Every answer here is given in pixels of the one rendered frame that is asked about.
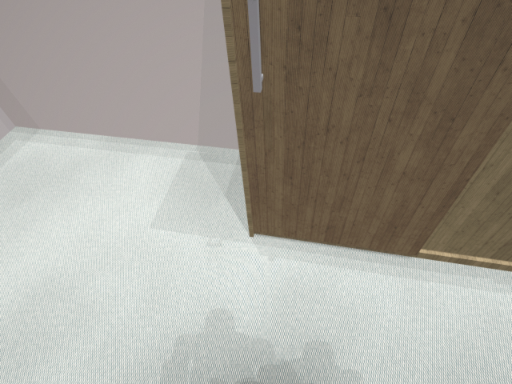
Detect wardrobe door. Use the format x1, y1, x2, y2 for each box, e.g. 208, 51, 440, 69
422, 122, 512, 262
230, 0, 512, 255

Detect handle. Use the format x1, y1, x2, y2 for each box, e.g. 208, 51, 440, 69
247, 0, 263, 93

